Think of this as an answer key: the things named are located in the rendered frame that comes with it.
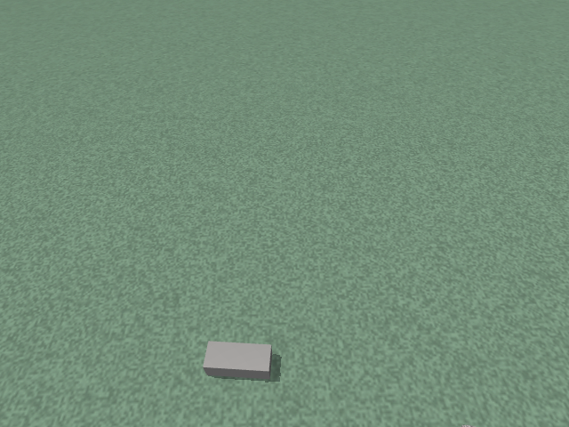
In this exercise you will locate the carton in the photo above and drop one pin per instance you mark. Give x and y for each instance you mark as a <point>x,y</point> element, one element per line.
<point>236,359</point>

